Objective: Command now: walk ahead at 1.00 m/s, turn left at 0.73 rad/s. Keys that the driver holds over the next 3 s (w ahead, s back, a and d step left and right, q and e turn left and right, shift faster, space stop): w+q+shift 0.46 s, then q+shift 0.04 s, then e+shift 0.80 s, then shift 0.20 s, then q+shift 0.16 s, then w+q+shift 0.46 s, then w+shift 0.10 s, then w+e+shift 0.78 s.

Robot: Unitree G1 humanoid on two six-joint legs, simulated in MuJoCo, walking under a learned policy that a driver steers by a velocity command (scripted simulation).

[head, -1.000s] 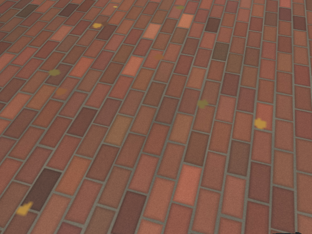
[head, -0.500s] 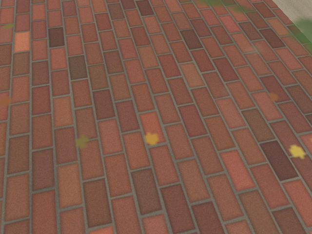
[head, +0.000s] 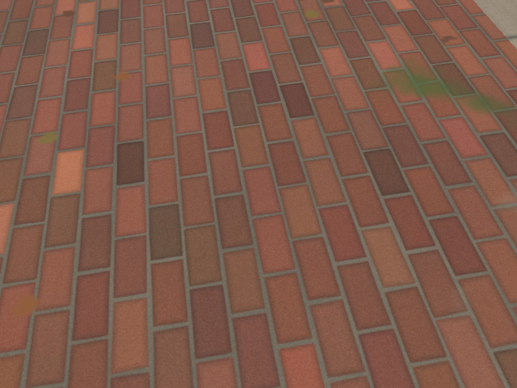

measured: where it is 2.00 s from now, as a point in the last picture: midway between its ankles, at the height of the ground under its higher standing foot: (224, 251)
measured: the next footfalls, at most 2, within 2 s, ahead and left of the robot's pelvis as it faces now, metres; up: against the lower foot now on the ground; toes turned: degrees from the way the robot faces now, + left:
right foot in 0.30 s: +0.54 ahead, -0.14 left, +0.00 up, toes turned +19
left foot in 0.70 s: +0.77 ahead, +0.22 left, +0.00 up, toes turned +28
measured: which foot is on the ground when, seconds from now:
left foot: down 0.00-0.32, up 0.34-0.68, down 0.70-1.00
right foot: up 0.00-0.28, down 0.30-0.70, up 0.72-1.00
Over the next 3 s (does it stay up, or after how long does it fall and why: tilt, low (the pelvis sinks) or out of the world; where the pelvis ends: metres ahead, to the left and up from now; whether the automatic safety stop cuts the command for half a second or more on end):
stays up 1.67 0.49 0.02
